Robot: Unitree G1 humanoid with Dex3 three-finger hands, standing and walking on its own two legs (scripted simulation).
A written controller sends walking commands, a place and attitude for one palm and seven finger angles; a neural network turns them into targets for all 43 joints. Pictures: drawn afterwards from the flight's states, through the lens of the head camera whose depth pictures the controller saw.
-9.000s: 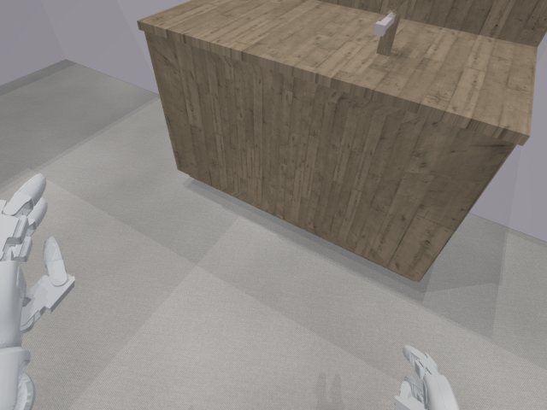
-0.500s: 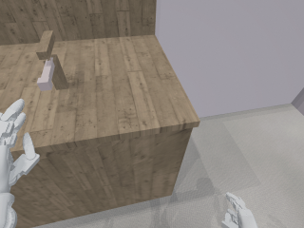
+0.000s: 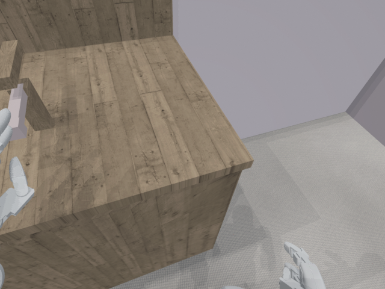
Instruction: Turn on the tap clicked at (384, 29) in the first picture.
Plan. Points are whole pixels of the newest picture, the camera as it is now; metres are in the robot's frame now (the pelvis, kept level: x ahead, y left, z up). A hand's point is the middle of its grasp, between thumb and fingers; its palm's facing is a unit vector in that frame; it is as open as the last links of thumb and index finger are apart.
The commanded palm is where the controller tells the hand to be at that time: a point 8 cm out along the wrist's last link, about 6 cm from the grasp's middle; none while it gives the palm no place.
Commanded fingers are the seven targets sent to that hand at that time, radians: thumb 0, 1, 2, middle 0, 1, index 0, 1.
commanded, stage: come to a stop and stand still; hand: left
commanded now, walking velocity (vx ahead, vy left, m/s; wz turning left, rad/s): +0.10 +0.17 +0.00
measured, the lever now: (13, 129) +0.33 +0.34 +0.16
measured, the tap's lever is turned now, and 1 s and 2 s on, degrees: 0 0 2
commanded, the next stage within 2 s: look again from close up in 0.94 s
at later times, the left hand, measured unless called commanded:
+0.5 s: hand (15, 154) +0.27 +0.29 +0.18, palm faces +0.43 -0.84 -0.34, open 7.4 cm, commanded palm +0.21 +0.32 +0.19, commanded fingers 0.00 0.90 0.90 -0.20 -0.30 -0.20 -0.30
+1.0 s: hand out of the picture +0.30 +0.34 +0.20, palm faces +0.47 -0.76 -0.45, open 7.4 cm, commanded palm +0.23 +0.33 +0.19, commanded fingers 0.00 0.90 0.90 -0.20 -0.30 -0.20 -0.30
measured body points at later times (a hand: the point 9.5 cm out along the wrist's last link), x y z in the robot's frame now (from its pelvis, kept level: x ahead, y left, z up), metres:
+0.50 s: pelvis +0.05 +0.04 +0.01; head +0.07 +0.07 +0.45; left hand +0.24 +0.33 +0.20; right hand +0.23 -0.18 -0.07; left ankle +0.09 +0.16 -0.72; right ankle +0.08 -0.07 -0.71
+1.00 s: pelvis +0.06 +0.05 +0.02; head +0.09 +0.07 +0.47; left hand +0.27 +0.38 +0.23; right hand +0.25 -0.17 -0.06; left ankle +0.09 +0.16 -0.72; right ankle +0.05 -0.07 -0.72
